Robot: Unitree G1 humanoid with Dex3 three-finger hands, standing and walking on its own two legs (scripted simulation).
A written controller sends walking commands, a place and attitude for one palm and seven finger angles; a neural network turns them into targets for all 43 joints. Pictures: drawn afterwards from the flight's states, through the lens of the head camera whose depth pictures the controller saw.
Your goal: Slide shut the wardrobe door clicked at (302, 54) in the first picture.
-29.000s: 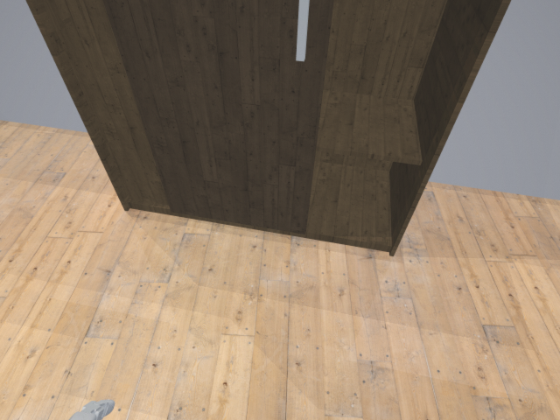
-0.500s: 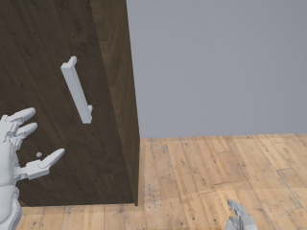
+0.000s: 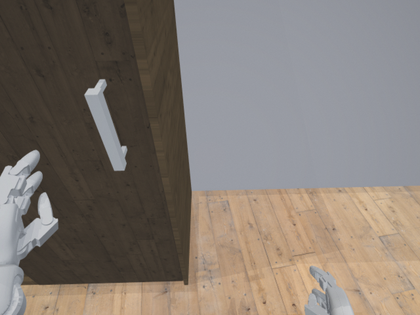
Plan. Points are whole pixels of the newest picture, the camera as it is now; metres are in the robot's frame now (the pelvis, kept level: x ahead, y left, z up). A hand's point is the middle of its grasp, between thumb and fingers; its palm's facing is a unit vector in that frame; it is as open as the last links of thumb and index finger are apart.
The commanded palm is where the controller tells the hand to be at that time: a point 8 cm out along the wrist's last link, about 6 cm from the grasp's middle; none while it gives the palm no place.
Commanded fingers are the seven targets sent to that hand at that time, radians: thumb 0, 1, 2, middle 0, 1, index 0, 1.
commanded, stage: draw the hand back to the body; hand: left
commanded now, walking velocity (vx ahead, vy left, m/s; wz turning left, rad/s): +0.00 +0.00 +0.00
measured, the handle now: (111, 127) +0.40 +0.26 +0.17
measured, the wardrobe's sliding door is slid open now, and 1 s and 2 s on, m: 0.00 0.00 0.00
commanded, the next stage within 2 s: step back with the hand held close in 0.10 s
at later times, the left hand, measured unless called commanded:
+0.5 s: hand (55, 226) +0.19 +0.26 +0.15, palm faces +0.36 -0.82 -0.44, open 7.4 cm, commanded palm +0.12 +0.31 +0.17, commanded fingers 0.00 0.90 0.90 -0.20 -0.30 -0.20 -0.30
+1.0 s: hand out of the picture +0.09 +0.31 +0.16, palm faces +0.47 -0.78 -0.41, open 7.4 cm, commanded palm +0.03 +0.34 +0.17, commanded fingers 0.00 0.90 0.90 -0.20 -0.30 -0.20 -0.30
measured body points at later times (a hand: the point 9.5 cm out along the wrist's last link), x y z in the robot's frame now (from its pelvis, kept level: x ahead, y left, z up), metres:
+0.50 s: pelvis -0.03 +0.01 +0.00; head -0.02 +0.00 +0.45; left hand +0.16 +0.30 +0.17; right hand +0.15 -0.24 -0.08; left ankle +0.01 +0.09 -0.74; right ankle -0.05 -0.10 -0.74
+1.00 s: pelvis -0.10 +0.04 -0.01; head -0.09 +0.06 +0.43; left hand +0.06 +0.35 +0.18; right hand +0.07 -0.19 -0.09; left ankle +0.01 +0.09 -0.74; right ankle -0.05 -0.10 -0.74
